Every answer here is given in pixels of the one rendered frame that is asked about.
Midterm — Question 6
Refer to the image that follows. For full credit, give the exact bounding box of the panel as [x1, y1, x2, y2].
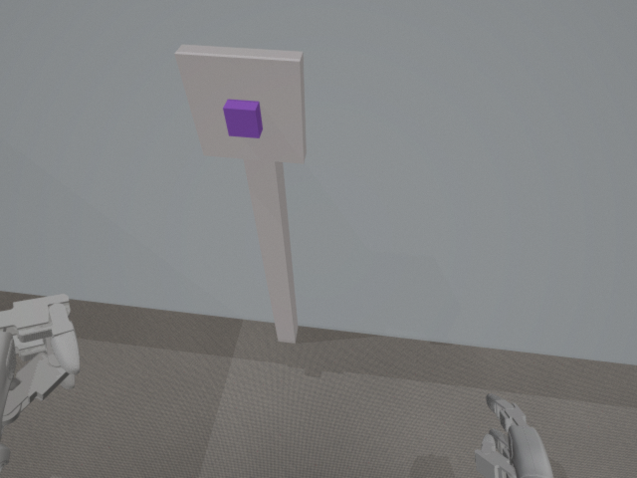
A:
[174, 45, 307, 344]

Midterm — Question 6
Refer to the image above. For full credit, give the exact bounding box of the left robot hand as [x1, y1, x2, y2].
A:
[0, 294, 80, 440]

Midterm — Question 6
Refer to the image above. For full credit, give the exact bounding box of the right robot hand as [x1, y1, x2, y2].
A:
[475, 393, 553, 478]

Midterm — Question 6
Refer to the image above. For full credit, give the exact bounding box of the button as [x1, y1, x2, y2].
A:
[223, 100, 263, 138]

